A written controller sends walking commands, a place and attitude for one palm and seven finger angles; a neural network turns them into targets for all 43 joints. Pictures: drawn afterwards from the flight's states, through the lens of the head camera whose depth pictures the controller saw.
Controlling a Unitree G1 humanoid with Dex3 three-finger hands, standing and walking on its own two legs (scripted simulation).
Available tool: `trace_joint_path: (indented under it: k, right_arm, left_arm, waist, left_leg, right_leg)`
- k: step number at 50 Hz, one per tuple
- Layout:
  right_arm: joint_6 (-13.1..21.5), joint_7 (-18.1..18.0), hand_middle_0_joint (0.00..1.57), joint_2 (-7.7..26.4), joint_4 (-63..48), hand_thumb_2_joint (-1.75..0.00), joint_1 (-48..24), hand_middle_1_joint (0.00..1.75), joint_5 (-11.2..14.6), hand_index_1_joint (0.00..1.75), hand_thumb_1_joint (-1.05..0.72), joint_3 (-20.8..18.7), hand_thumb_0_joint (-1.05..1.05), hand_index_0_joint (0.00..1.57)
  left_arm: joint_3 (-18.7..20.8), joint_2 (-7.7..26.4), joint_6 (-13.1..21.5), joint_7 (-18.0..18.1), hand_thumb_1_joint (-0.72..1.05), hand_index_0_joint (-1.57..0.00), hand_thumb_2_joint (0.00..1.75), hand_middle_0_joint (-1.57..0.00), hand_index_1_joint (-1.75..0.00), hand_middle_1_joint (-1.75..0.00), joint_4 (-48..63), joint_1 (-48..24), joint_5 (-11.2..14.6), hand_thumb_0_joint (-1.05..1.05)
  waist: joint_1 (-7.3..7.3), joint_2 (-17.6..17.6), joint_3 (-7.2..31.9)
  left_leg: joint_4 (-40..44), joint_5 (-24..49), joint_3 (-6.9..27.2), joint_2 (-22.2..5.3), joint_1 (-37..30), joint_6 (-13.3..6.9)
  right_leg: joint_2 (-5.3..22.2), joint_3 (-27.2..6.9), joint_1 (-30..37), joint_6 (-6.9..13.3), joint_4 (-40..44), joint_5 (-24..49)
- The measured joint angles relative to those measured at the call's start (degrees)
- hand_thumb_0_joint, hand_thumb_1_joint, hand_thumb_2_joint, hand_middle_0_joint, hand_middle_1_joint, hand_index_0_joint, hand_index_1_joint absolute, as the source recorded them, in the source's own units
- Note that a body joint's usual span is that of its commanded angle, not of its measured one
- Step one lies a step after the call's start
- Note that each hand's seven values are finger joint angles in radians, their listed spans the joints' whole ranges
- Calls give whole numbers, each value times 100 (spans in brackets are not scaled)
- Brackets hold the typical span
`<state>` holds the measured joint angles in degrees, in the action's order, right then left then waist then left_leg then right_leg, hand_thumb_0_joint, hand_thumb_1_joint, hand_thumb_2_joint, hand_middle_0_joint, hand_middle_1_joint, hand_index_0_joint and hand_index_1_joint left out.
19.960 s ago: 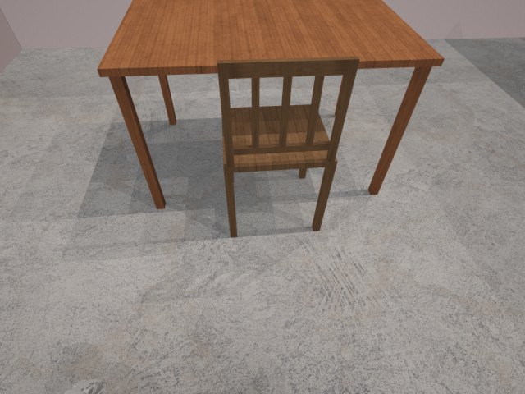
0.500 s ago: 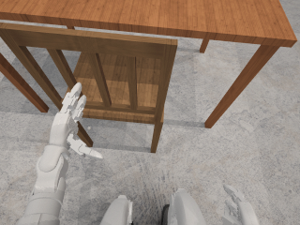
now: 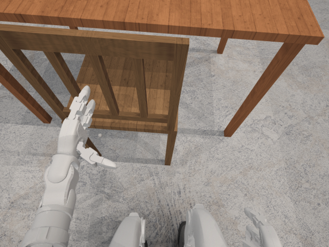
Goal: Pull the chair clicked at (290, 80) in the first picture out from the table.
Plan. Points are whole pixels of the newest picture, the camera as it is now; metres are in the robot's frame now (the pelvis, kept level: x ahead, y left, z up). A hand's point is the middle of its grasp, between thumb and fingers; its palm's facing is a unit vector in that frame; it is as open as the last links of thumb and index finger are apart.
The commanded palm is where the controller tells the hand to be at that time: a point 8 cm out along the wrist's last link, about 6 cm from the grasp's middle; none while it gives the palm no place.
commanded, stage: aim the fingers beside a spindle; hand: left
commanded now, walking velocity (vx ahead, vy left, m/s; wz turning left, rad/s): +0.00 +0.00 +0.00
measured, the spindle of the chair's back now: (106, 88) +0.51 +0.17 +0.00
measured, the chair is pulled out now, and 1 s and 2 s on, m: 0.00 0.00 0.00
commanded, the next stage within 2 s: push the fingers through the gap in 0.22 s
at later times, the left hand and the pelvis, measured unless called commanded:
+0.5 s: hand (102, 134) +0.37 +0.15 +0.02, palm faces -0.08 -1.00 -0.05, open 17.0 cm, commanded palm +0.36 +0.21 +0.02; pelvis +0.00 +0.00 +0.00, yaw +0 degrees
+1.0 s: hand (106, 112) +0.43 +0.15 +0.02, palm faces -0.07 -1.00 -0.06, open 16.9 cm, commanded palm +0.41 +0.20 +0.02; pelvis +0.00 +0.00 -0.01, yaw +0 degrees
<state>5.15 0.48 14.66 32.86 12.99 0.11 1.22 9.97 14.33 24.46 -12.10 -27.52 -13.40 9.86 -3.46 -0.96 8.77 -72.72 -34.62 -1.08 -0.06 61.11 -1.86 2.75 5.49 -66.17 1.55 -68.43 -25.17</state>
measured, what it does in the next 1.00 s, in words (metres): stands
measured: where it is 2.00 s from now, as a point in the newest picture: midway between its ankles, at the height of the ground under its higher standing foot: outside the picture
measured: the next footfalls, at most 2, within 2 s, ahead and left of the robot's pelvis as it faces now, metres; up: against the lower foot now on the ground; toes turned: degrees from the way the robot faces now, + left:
none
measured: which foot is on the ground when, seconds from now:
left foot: down 0.00-1.00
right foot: down 0.00-1.00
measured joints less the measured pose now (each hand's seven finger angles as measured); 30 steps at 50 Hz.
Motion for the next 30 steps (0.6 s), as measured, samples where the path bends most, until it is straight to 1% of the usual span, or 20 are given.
trace_joint_path:
  k: [6,11,17,20,25,30]
  right_arm:
    - [24,-27,20,36,-25,-89,-32,30,13,30,-91,2,1,20]
    - [66,-36,20,63,-28,-89,-56,30,11,30,-91,-28,1,20]
    - [60,-7,20,63,-52,-89,-53,30,14,30,-91,-52,1,20]
    - [54,-4,20,54,-56,-89,-44,30,14,30,-91,-36,1,20]
    - [57,-17,20,37,-5,-89,-83,30,-19,30,-91,-4,1,20]
    - [26,-19,20,2,38,-89,-107,30,-21,30,-91,24,1,20]
  left_arm:
    - [94,60,-14,-97,-50,-6,30,-6,-8,-8,-135,-50,35,-1]
    - [84,73,17,-149,-50,-6,30,-6,-8,-8,-90,-44,68,-1]
    - [-20,13,-4,-123,-50,-6,30,-6,-8,-8,75,68,65,-1]
    - [-86,-30,13,-62,-50,-6,30,-6,-8,-8,71,86,12,-1]
    - [-94,-45,27,67,-50,-6,30,-6,-8,-8,-165,-209,-104,-1]
    - [25,40,11,67,-50,-6,30,-6,-8,-8,-448,-581,-119,-1]
  waist:
    - [-3,21,-4]
    - [1,16,-21]
    - [11,-1,-17]
    - [18,1,1]
    - [4,-1,-5]
    - [-41,9,-22]
  left_leg:
    - [-8,3,27,-8,17,14]
    - [-16,1,51,-6,23,18]
    - [18,7,43,7,-20,12]
    - [26,6,36,16,-29,6]
    - [-55,-10,54,27,50,7]
    - [-105,-15,43,15,124,9]
  right_leg:
    - [-7,26,-6,18,2,1]
    - [-4,48,5,19,9,-1]
    - [5,38,45,7,34,-1]
    - [12,29,50,1,32,-6]
    - [28,45,-20,6,-42,-27]
    - [18,35,-100,12,-87,-21]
